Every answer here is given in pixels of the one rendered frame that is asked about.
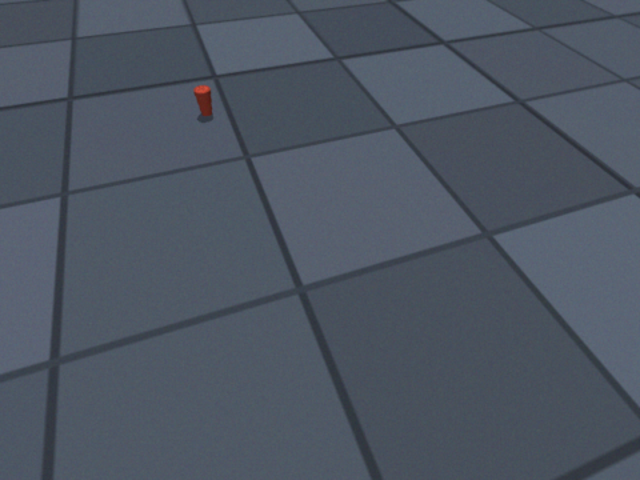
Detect cup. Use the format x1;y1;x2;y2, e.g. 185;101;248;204
194;85;212;116

